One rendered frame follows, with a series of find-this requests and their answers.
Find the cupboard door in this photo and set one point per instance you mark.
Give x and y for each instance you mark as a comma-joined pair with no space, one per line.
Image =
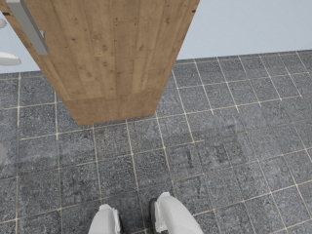
105,48

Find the right robot thigh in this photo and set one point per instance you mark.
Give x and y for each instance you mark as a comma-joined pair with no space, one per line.
177,218

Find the left robot hand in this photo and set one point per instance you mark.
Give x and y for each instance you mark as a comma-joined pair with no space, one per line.
7,59

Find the handle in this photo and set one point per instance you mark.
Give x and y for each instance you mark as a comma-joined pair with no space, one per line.
28,25

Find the robot right foot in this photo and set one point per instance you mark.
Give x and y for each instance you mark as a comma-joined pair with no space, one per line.
151,209

